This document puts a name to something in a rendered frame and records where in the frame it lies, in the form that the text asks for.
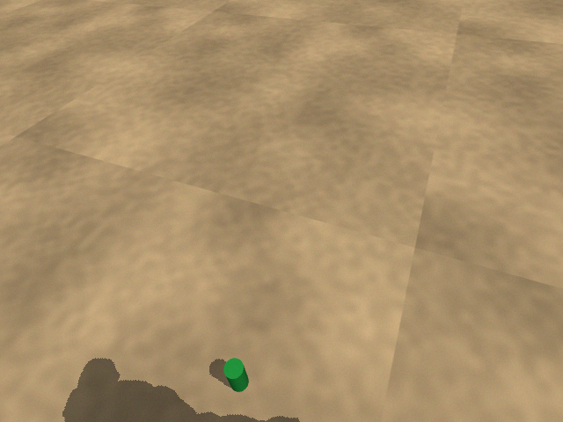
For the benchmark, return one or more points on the can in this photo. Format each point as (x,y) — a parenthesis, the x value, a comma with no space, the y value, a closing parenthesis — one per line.
(234,371)

